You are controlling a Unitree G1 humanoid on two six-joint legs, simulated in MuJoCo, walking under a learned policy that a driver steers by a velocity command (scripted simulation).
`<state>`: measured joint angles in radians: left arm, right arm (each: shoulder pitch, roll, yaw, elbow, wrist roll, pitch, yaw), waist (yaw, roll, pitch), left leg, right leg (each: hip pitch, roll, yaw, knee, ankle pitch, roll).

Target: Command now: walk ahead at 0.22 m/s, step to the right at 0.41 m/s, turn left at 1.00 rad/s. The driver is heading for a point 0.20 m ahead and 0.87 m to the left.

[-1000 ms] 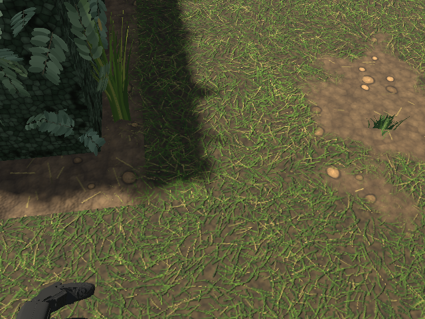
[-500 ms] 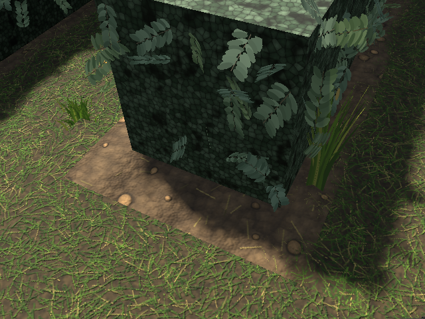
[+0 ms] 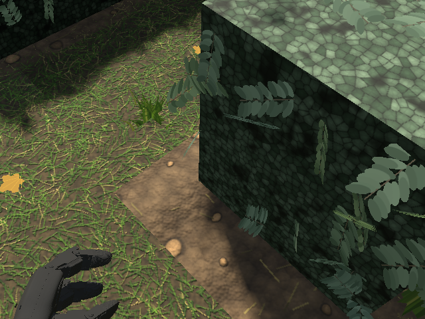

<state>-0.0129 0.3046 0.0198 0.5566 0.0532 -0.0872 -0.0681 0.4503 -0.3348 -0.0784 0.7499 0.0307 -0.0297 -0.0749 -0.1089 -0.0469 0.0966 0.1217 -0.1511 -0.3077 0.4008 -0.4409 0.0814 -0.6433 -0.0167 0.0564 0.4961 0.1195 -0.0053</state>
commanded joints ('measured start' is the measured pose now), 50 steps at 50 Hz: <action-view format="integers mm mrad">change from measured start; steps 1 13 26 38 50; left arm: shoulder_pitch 406 105 111 19 231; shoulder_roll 147 107 218 153 156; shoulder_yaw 78 79 126 115 70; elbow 44 55 122 73 102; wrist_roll -24 -25 -60 -60 -23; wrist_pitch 7 66 116 40 28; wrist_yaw -2 105 76 107 89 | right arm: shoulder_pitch -201 -240 -419 -328 -402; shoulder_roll -205 -66 -81 -174 -97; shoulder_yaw -70 -11 -51 -100 -14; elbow -171 -226 -294 -248 -260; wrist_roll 4 -17 10 25 -79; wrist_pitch -16 77 137 46 37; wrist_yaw -45 23 116 80 150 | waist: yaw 261 82 138 142 125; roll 99 41 -38 83 -30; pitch -296 -248 -137 -156 -88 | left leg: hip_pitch -253 -619 -630 -179 -1063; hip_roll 141 261 248 258 168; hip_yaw -78 241 416 -16 205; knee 445 623 368 22 847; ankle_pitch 865 134 116 849 182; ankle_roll -143 -130 -83 196 -41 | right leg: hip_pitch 724 559 710 79 679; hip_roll -22 -321 -317 20 -351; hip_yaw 57 -12 -308 -34 218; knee -65 -197 -123 331 -310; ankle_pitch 288 466 252 -640 -731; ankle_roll -73 -277 -154 33 -72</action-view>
